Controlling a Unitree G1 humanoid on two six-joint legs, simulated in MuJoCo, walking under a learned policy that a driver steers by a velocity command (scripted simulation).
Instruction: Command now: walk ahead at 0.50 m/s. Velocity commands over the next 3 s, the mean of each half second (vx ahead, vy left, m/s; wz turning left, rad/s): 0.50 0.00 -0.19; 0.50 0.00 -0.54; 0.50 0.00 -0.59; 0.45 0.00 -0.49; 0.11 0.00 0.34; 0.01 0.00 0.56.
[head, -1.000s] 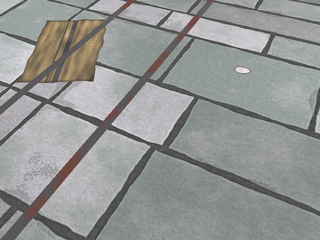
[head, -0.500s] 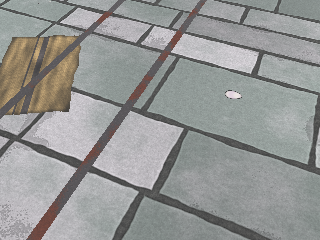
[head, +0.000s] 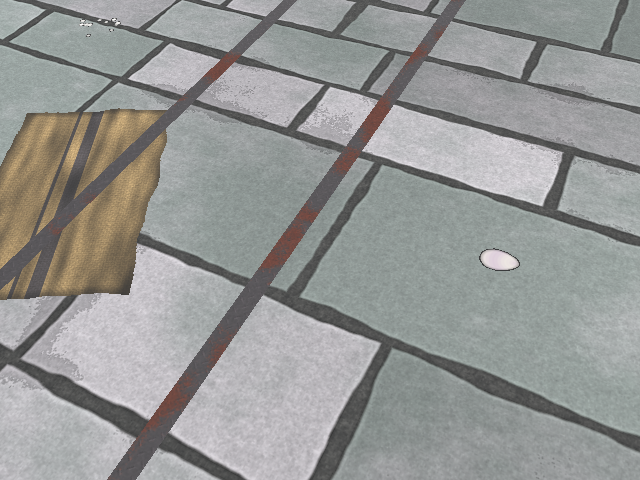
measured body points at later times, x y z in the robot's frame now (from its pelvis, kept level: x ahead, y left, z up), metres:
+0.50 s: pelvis +0.28 +0.06 -0.01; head +0.31 +0.07 +0.44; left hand +0.36 +0.33 -0.15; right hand +0.35 -0.22 -0.12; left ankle +0.33 +0.16 -0.75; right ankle +0.21 -0.09 -0.66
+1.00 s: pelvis +0.53 -0.05 -0.02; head +0.57 -0.08 +0.43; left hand +0.76 +0.15 -0.12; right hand +0.52 -0.35 -0.14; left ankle +0.50 +0.13 -0.64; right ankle +0.56 -0.14 -0.75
